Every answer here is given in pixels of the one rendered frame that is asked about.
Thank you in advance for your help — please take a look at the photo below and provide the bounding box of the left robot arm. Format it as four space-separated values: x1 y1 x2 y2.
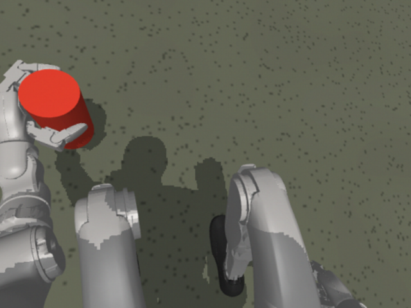
0 140 66 308

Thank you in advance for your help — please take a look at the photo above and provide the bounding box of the right robot hand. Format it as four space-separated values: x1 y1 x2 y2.
310 261 354 308

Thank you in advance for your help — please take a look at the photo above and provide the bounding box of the right robot foot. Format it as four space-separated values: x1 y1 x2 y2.
209 215 244 297

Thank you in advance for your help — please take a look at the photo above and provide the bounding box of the left robot hand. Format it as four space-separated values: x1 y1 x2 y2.
0 60 88 152

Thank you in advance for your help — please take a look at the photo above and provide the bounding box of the can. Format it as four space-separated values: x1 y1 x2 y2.
18 69 94 150

